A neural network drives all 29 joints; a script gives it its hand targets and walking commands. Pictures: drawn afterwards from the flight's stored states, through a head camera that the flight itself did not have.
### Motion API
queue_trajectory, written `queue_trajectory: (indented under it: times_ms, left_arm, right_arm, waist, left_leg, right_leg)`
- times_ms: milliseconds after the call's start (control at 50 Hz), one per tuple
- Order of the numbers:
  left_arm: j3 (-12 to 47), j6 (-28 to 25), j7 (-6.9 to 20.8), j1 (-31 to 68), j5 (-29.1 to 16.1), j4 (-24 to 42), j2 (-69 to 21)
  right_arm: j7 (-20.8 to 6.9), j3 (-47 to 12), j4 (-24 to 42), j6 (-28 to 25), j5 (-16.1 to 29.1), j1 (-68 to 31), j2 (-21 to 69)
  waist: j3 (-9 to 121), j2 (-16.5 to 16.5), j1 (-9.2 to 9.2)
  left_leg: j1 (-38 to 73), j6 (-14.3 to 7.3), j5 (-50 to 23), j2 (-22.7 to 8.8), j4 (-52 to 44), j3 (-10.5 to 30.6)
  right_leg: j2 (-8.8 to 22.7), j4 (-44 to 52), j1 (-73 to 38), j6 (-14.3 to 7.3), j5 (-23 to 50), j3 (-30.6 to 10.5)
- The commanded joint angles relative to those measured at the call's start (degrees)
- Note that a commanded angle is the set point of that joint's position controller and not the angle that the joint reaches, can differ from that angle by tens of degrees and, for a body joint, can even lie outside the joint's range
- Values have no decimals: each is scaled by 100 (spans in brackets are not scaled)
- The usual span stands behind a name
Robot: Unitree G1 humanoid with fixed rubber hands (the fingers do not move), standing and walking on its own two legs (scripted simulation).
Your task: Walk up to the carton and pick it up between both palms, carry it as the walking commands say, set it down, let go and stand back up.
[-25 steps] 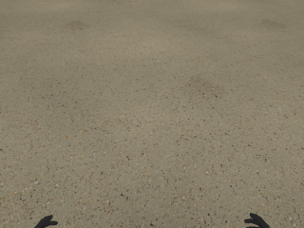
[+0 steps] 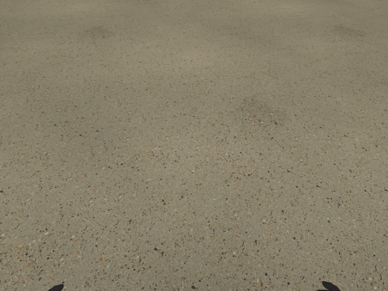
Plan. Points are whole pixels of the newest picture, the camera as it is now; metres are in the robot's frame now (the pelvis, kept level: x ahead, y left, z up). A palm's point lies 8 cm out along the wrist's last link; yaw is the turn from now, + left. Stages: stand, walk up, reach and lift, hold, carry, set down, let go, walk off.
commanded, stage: stand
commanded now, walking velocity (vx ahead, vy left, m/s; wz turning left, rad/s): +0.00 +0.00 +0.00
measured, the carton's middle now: out of the picture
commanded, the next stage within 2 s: walk up in 0.32 s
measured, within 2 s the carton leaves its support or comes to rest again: neither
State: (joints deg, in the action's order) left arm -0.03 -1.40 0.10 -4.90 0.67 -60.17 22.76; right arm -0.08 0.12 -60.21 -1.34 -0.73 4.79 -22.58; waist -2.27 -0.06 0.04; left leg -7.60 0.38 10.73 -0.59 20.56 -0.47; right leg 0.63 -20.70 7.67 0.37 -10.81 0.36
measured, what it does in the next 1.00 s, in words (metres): lifts its left foot, turning right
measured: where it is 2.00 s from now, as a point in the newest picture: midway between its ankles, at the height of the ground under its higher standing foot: outside the picture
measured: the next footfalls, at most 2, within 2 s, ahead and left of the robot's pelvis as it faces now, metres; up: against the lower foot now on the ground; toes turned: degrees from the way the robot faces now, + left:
left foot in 1.14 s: +0.07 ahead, +0.09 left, +0.00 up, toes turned -17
right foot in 1.54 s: -0.09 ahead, -0.10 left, +0.00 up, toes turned -41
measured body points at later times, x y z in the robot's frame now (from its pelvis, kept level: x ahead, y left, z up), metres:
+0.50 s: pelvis +0.01 +0.00 +0.00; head +0.01 +0.00 +0.45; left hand +0.12 +0.32 -0.11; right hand +0.12 -0.32 -0.11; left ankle +0.01 +0.12 -0.75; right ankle +0.01 -0.12 -0.75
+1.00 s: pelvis -0.02 -0.04 -0.01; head +0.02 -0.07 +0.44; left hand +0.16 +0.20 -0.12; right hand +0.01 -0.33 -0.14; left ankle +0.03 +0.11 -0.70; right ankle +0.01 -0.15 -0.75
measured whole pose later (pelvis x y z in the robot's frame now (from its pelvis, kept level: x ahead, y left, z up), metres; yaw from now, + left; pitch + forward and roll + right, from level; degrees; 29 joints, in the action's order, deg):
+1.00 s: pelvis -0.02 -0.04 -0.01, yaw -16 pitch +0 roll +2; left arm -3.6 2.8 0.9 -11.4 1.8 -44.2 16.0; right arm 1.0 2.7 -48.0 3.6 0.1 9.5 -16.9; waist -6.3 0.3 0.9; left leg -23.9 5.6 24.4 -3.6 50.2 -2.4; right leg -0.8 -27.2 18.1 -1.7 -9.0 -2.5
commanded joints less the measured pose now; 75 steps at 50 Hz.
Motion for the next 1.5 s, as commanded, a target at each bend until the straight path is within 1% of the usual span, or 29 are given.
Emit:
queue_trajectory:
  times_ms: [0, 480, 500, 520, 540, 580, 620, 660, 680, 700, 720, 740, 760, 800, 840, 880, 1000, 1060, 1100, 1120, 1140, 1160, 1180, 1220, 1260, 1300, 1380, 1440, 1480]
  left_arm:
    - [-177, -52, -26, 237, -3, 239, 994]
    - [-199, -29, -38, 221, -5, 208, 1005]
    - [-217, 307, 430, 621, 102, 1077, 462]
    - [-217, 289, 209, 131, -55, 923, 191]
    - [-285, 315, 163, -9, -48, 1016, 223]
    - [-327, 322, 164, -195, -23, 1112, 157]
    - [-359, 388, 166, -264, -44, 1272, 59]
    - [-390, 403, 156, -491, -72, 1341, -30]
    - [-432, 367, 156, -665, -54, 1340, 38]
    - [-532, 296, 150, -939, -2, 1321, 371]
    - [-654, 248, 118, -1168, 73, 1382, 1026]
    - [-685, 270, 67, -1557, 68, 1490, 1209]
    - [-680, 300, 51, -1324, 68, 1573, 999]
    - [-632, 342, 18, -669, 61, 1787, 629]
    - [-603, 354, 16, -661, 80, 1822, 445]
    - [-617, 356, 34, -803, 90, 1809, 374]
    - [-643, 401, 86, -784, 161, 1900, 402]
    - [-632, 431, 97, -637, 196, 1943, 409]
    - [-553, 438, 90, -512, 141, 1999, 290]
    - [-474, 402, 69, -678, 105, 2024, -38]
    - [-399, 379, 27, -685, 69, 2158, -411]
    - [-496, 447, -4, -598, 228, 2124, -51]
    - [-570, 491, 59, -730, 200, 1998, 89]
    - [-579, 525, 205, -994, 150, 1910, 106]
    - [-528, 535, 239, -1045, 118, 1924, 42]
    - [-438, 524, 216, -806, 116, 2028, -113]
    - [-308, 526, 207, -471, 86, 2171, -300]
    - [-313, 477, 195, -562, 55, 2156, -318]
    - [-362, 417, 184, -761, 70, 2096, -290]
  right_arm:
    - [26, 175, 240, -51, 3, -240, -990]
    - [37, 189, 202, -25, 3, -224, -1008]
    - [475, 435, -321, 369, 90, 1482, -1438]
    - [355, 440, 193, 304, 4, 561, -1218]
    - [312, 390, 447, 291, -42, 238, -969]
    - [265, 401, 604, 303, -76, 219, -738]
    - [224, 415, 745, 285, -97, 401, -754]
    - [168, 445, 860, 313, -61, 337, -722]
    - [139, 427, 898, 330, -37, 359, -630]
    - [118, 355, 964, 342, -27, 461, -335]
    - [132, 278, 1287, 362, -52, 332, 73]
    - [201, 344, 1452, 444, -9, 192, -19]
    - [219, 375, 1452, 418, -2, 345, -78]
    - [160, 402, 1389, 349, 49, 414, -130]
    - [85, 388, 1362, 382, 57, 548, -45]
    - [90, 381, 1429, 418, 56, 548, 36]
    - [154, 333, 1591, 421, 116, 595, 205]
    - [177, 296, 1523, 379, 174, 991, 282]
    - [223, 302, 1397, 324, 188, 1434, 227]
    - [243, 361, 1324, 298, 104, 1583, -71]
    - [237, 531, 1424, 299, -88, 1475, -854]
    - [200, 490, 1570, 306, -140, 1007, -947]
    - [192, 394, 1628, 305, -89, 652, -600]
    - [192, 332, 1712, 248, -54, 205, -167]
    - [205, 344, 1672, 205, -46, 363, -48]
    - [190, 375, 1584, 215, -92, 777, -54]
    - [138, 474, 1498, 242, -148, 1270, -239]
    - [91, 536, 1502, 261, -119, 1235, -367]
    - [55, 547, 1514, 283, -79, 1115, -394]
  waist:
    - [309, 11, -1]
    - [342, 9, -2]
    - [-444, -124, -442]
    - [-168, 1596, -266]
    - [79, 1514, -168]
    - [411, 949, -70]
    - [422, 1028, -143]
    - [432, 1088, -34]
    - [438, 866, 59]
    - [515, -45, 193]
    - [512, -1764, 243]
    - [728, -1749, 455]
    - [661, -1306, 263]
    - [369, -910, 76]
    - [394, -866, 72]
    - [412, -789, 124]
    - [405, -973, 179]
    - [455, -1078, 16]
    - [457, -860, -259]
    - [422, -178, -268]
    - [315, 1543, -222]
    - [14, 1123, -123]
    - [-214, 858, 60]
    - [-194, 892, 278]
    - [-107, 898, 191]
    - [-24, 907, 7]
    - [162, 1246, -281]
    - [366, 1323, -302]
    - [442, 1167, -157]
  left_leg:
    - [13, -201, -464, -656, -369, 551]
    - [109, -189, -698, -677, -403, 528]
    - [854, -516, 1348, -2274, -671, 1989]
    - [405, -777, -993, -2298, -396, 1313]
    - [133, -901, -2469, -2165, -15, 789]
    - [108, -750, -3377, -1867, 366, 103]
    - [-90, -705, -2537, -1804, 282, 15]
    - [-240, -495, -1762, -1621, 549, -199]
    - [-412, -294, -1070, -1423, 934, -347]
    - [-1040, -51, -57, -995, 1955, -626]
    - [-2565, 231, 2348, -251, 3303, -635]
    - [-2472, 263, 2700, -438, 4000, 229]
    - [-2445, 305, 2422, -611, 4152, 291]
    - [-2358, 411, 1605, -664, 4037, 111]
    - [-2148, 487, 1378, -540, 3865, -53]
    - [-2031, 541, 1353, -448, 3541, -121]
    - [-1577, 497, 1333, -239, 2516, -210]
    - [-883, 377, 1299, -88, 1676, -292]
    - [106, 237, 688, -110, 268, -265]
    - [535, 80, 727, -774, -388, 344]
    - [549, -434, 1738, -2476, -1235, 2073]
    - [-581, -619, 1448, -2934, -1330, 2179]
    - [-987, -680, 1151, -2540, -1229, 1620]
    - [-1127, -582, 661, -1787, -955, 410]
    - [-760, -543, -165, -1541, -673, -136]
    - [-132, -553, -801, -1535, -386, -334]
    - [471, -755, -1905, -1789, 19, -476]
    - [568, -740, -2627, -1998, 256, -562]
    - [481, -530, -2604, -2020, 544, -730]
  right_leg:
    - [653, 367, -9, -197, 495, -547]
    - [675, 408, -117, -182, 733, -527]
    - [-169, -1541, 2577, 58, -1078, 312]
    - [340, -2453, 2167, 202, -1760, -94]
    - [400, -3048, 1849, 211, -2003, -141]
    - [277, -2668, 1538, 220, -1943, 75]
    - [150, -2376, 1270, 252, -1651, 327]
    - [39, -1447, 885, 228, -901, 552]
    - [121, -722, 564, 173, -372, 494]
    - [681, -183, -55, -35, 408, -159]
    - [2151, 194, -539, -537, 1840, -2314]
    - [2384, 269, -134, -1007, 2394, -2844]
    - [2159, 272, -99, -1015, 1798, -2508]
    - [1577, 287, 175, -834, 909, -1831]
    - [1325, 207, 186, -773, 1255, -1533]
    - [1235, 211, 124, -759, 1187, -1517]
    - [1190, 413, 433, -783, 136, -2029]
    - [1094, 422, 820, -651, 101, -2177]
    - [723, 61, 1432, -297, -310, -1903]
    - [221, -726, 1938, -39, -1037, -1445]
    - [-603, -2080, 3018, 376, -2013, -309]
    - [-107, -3073, 2701, 504, -2216, -343]
    - [-20, -3664, 2336, 506, -1816, -369]
    - [-17, -4420, 2022, 531, -1129, -258]
    - [-24, -4565, 2048, 589, -1045, -53]
    - [23, -4003, 2207, 546, -1201, 70]
    - [1, -2910, 1968, 394, -1662, 328]
    - [-43, -2272, 1464, 339, -1657, 465]
    - [-24, -1416, 956, 249, -1172, 479]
